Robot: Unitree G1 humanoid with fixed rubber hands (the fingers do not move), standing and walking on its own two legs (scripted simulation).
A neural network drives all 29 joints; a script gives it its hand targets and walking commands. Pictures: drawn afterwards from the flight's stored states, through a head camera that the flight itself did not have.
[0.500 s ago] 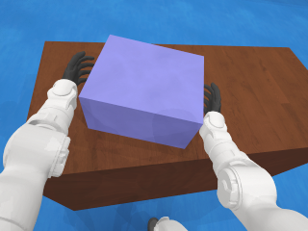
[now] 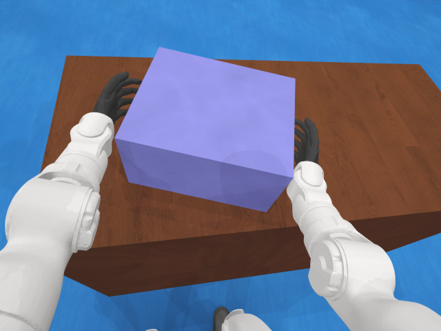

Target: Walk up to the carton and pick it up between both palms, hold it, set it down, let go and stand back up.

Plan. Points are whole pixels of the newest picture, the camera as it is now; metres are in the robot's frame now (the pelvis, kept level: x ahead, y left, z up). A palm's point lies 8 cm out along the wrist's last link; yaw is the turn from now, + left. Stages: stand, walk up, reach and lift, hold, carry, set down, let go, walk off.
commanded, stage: reach and lift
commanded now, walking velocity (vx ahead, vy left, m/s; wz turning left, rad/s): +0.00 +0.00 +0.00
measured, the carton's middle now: (212, 129) +0.48 -0.06 +0.03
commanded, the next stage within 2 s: none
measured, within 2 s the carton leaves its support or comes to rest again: leaves its support in 0.80 s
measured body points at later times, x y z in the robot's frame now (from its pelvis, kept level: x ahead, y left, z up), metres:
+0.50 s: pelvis +0.03 +0.00 +0.02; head +0.10 +0.00 +0.47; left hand +0.49 +0.13 +0.07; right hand +0.39 -0.24 +0.04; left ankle -0.01 +0.11 -0.71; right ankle +0.05 -0.14 -0.71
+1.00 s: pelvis +0.02 +0.01 +0.03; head +0.06 +0.00 +0.47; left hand +0.48 +0.12 +0.12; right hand +0.37 -0.25 +0.06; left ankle -0.01 +0.11 -0.71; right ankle +0.05 -0.14 -0.71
